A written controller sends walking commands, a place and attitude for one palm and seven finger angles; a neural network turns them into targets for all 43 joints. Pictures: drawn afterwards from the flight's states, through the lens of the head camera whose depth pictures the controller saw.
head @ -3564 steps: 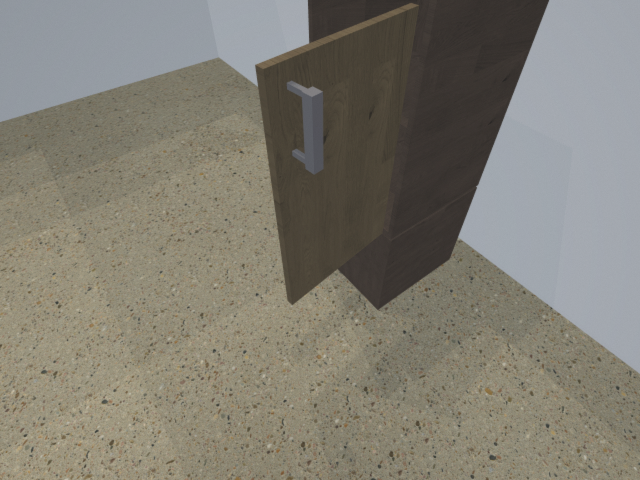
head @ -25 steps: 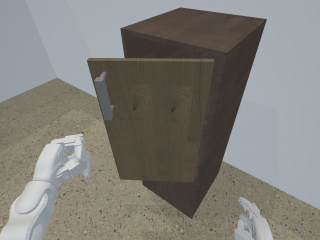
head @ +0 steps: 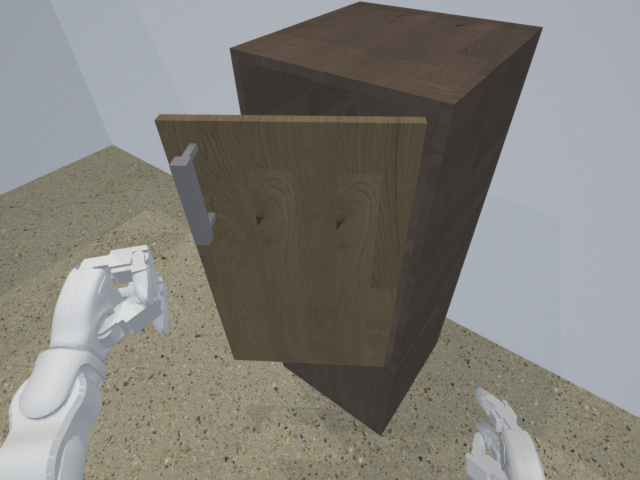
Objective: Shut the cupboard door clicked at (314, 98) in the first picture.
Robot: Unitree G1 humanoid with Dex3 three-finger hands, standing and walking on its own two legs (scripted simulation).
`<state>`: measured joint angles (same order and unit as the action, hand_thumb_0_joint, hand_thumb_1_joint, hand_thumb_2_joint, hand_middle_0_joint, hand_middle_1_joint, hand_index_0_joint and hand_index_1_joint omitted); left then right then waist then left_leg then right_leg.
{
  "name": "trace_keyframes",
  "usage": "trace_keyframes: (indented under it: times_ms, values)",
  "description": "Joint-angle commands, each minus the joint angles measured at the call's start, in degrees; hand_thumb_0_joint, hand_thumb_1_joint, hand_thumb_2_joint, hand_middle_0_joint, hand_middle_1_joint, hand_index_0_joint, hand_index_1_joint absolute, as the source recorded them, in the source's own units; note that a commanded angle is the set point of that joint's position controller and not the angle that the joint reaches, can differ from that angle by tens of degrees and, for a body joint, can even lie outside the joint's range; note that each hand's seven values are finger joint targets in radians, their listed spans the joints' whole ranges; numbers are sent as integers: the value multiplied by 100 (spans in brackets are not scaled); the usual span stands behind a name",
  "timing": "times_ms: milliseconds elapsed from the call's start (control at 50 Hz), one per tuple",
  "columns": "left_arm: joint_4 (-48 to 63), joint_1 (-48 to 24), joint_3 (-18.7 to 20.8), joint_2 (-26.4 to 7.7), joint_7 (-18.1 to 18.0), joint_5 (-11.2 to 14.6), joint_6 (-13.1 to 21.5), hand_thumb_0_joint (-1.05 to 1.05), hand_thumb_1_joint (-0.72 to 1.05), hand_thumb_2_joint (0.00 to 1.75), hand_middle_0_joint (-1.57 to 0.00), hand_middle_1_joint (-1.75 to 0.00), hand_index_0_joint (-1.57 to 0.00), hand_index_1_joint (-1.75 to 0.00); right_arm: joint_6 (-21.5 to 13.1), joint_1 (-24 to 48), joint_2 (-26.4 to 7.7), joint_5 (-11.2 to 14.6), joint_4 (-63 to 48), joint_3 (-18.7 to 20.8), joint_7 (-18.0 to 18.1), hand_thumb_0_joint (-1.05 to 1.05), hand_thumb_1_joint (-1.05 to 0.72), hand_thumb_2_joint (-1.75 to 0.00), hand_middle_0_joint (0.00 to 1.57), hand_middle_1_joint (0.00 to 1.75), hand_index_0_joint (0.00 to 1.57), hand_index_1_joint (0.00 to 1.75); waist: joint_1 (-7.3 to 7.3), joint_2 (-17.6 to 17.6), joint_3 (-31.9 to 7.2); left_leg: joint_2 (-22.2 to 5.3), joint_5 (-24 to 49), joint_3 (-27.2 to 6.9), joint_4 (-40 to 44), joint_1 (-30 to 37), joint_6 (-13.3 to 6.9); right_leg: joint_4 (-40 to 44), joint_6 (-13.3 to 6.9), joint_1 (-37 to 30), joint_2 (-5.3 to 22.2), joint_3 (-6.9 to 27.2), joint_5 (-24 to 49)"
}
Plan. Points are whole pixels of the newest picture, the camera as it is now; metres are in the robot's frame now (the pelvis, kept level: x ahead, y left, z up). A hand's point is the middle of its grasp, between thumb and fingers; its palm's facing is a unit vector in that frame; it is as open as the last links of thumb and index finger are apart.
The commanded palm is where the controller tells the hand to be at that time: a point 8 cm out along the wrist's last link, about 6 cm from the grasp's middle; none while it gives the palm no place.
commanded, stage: bring the fist close to the handle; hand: left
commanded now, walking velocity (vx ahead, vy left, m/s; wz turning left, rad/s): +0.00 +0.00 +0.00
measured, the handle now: (197, 195) +0.43 +0.22 +0.16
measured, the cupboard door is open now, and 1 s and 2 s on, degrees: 33 33 26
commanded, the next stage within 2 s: push the door shut along its arc in 1.18 s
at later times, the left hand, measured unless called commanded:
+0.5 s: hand (176, 272) +0.29 +0.20 +0.16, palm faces +0.06 -1.00 -0.03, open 3.1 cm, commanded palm +0.27 +0.24 +0.16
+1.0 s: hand (186, 247) +0.33 +0.20 +0.16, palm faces +0.08 -1.00 -0.02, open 3.1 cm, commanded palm +0.30 +0.25 +0.16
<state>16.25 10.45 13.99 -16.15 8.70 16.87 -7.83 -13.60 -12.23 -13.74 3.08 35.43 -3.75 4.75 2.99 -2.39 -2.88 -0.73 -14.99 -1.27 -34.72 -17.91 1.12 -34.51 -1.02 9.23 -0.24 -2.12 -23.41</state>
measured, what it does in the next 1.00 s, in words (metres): stands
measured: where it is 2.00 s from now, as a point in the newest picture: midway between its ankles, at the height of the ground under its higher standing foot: outside the picture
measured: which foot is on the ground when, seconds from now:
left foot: down 0.00-1.00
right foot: down 0.00-1.00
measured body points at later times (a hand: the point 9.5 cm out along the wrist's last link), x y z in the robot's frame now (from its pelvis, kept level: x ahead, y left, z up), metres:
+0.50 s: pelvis +0.00 +0.01 +0.00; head -0.02 -0.02 +0.45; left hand +0.28 +0.25 +0.16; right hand +0.19 -0.22 -0.07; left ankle +0.04 +0.13 -0.73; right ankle -0.05 -0.10 -0.73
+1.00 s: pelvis +0.00 +0.01 +0.00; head -0.02 -0.01 +0.45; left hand +0.32 +0.25 +0.16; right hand +0.16 -0.24 -0.08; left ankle +0.04 +0.13 -0.73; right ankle -0.05 -0.10 -0.73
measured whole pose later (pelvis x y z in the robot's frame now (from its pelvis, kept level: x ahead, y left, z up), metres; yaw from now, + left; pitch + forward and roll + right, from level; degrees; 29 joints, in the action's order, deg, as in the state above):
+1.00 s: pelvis +0.00 +0.01 +0.00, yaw -2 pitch +0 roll +0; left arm -5.5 -9.2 14.8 -16.4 7.5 14.5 -6.9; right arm -7.2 -13.0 -15.1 3.4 36.5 -2.1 4.5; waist 0.4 -2.0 -2.4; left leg -1.0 -14.2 0.6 -32.9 -18.3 0.4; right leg -32.9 -0.4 10.4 -0.2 -0.2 -21.9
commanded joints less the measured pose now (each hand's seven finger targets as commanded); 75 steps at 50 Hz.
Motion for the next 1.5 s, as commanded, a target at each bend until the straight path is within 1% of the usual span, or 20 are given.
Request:
trace_keyframes:
  times_ms: [0,120,200,260,300,320,400,480,500,580,600,760,880,960,1040,1100,1140,1220,1400,1480]
  values:
    - [535,-1259,459,-900,156,62,326,0,90,90,-130,-150,-130,-150,-273,719,-659,51,-848,261,51,0,-90,-90,20,30,20,30,-64,89,-469,136,1088,132,248,1040,-303,688,211,848,-16,-33,2261]
    - [739,-1363,452,-867,290,115,-191,0,90,90,-130,-150,-130,-150,-99,890,-663,96,-1126,270,52,0,-90,-90,20,30,20,30,23,406,-743,175,1278,138,255,1014,-343,619,255,641,35,-36,2663]
    - [1208,-1940,930,-1369,40,63,194,0,90,90,-130,-150,-130,-150,-55,875,-638,23,-1089,279,65,0,-90,-90,20,30,20,30,-5,347,-1039,135,1533,148,197,1210,-328,526,244,577,7,-32,2895]
    - [1242,-1966,622,-968,-36,21,490,0,90,90,-130,-150,-130,-150,-78,847,-560,7,-1056,265,21,0,-90,-90,20,30,20,30,-50,-148,-1155,140,1694,184,199,1407,-301,451,167,614,-33,-82,2870]
    - [746,-1879,606,-1040,-16,-32,437,0,90,90,-130,-150,-130,-150,-38,759,-633,31,-940,296,15,0,-90,-90,20,30,20,30,-85,-106,-912,108,1565,181,186,1280,-297,520,161,715,-46,-76,2715]
    - [650,-2071,299,-749,31,-35,364,0,90,90,-130,-150,-130,-150,-7,798,-607,50,-945,278,22,0,-90,-90,20,30,20,30,-147,-211,-777,120,1454,176,237,1248,-291,539,153,784,-39,-100,2572]
    - [-322,-2516,320,-968,114,-40,-89,0,90,90,-130,-150,-130,-150,125,810,-740,112,-853,299,118,0,-90,-90,20,30,20,30,-180,324,-233,113,776,81,372,932,-316,813,168,1013,-58,-32,1733]
    - [-78,-3324,233,-937,35,-94,-138,0,90,90,-130,-150,-130,-150,174,928,-685,90,-962,268,152,0,-90,-90,20,30,20,30,-171,135,-823,148,894,77,386,1211,-322,753,149,884,-40,-28,1775]
    - [-90,-3466,470,-1233,-50,-107,-57,0,90,90,-130,-150,-130,-150,181,913,-721,67,-910,281,160,0,-90,-90,20,30,20,30,-162,236,-917,121,903,70,372,1216,-327,779,154,832,-36,9,1759]
    - [-364,-3932,630,-1293,-222,-137,310,0,90,90,-130,-150,-130,-150,166,877,-676,9,-814,259,133,0,-90,-90,20,30,20,30,-152,100,-1209,115,1086,69,392,1353,-291,685,103,696,-57,-15,1902]
    - [-540,-3906,737,-1487,-246,-180,364,0,90,90,-130,-150,-130,-150,187,845,-727,4,-756,276,121,0,-90,-90,20,30,20,30,-149,204,-1171,99,1097,84,382,1295,-308,716,113,668,-50,13,1922]
    - [-1727,-4091,344,-1106,17,-192,-59,0,90,90,-130,-150,-130,-150,388,814,-775,127,-801,301,81,0,-90,-90,20,30,20,30,-222,289,-636,129,787,168,465,954,-309,865,147,874,-29,42,1780]
    - [-636,-4283,499,-1251,-79,-197,465,0,90,90,-130,-150,-130,-150,286,807,-714,48,-960,347,35,0,-90,-90,20,30,20,30,-141,-94,-1511,115,1431,150,379,1474,-308,641,77,537,-73,-6,2370]
    - [-729,-3882,714,-1357,-164,-188,697,0,90,90,-130,-150,-130,-150,254,751,-736,27,-868,376,13,0,-90,-90,20,30,20,30,-145,124,-1363,82,1455,177,383,1378,-305,620,106,536,-89,-19,2483]
    - [-1106,-3607,427,-1048,-78,-214,353,0,90,90,-130,-150,-130,-150,322,788,-739,88,-871,368,-2,0,-90,-90,20,30,20,30,-178,55,-920,101,1204,215,422,1200,-310,722,129,734,-71,-24,2277]
    - [-1232,-3876,469,-1229,-32,-203,128,0,90,90,-130,-150,-130,-150,406,811,-803,113,-846,358,39,0,-90,-90,20,30,20,30,-233,172,-617,97,869,170,461,1090,-323,873,132,859,-76,20,1849]
    - [-977,-4079,256,-1005,-17,-189,109,0,90,90,-130,-150,-130,-150,387,877,-746,117,-939,339,55,0,-90,-90,20,30,20,30,-245,33,-792,108,901,150,477,1218,-323,836,114,860,-78,-4,1828]
    - [-738,-4327,422,-1202,-60,-170,355,0,90,90,-130,-150,-130,-150,359,859,-735,70,-897,329,83,0,-90,-90,20,30,20,30,-279,63,-1078,100,1017,115,447,1372,-328,805,102,764,-80,5,1906]
    - [-1845,-5041,253,-1350,115,-279,322,0,90,90,-130,-150,-130,-150,470,734,-829,92,-694,313,129,0,-90,-90,20,30,20,30,-425,50,-746,104,626,52,456,1236,-323,908,93,1057,-77,51,1461]
    - [-2148,-5397,250,-1374,245,-237,323,0,90,90,-130,-150,-130,-150,507,689,-834,96,-733,309,153,0,-90,-90,20,30,20,30,-404,42,-1049,119,750,19,464,1280,-303,846,51,940,-72,26,1560]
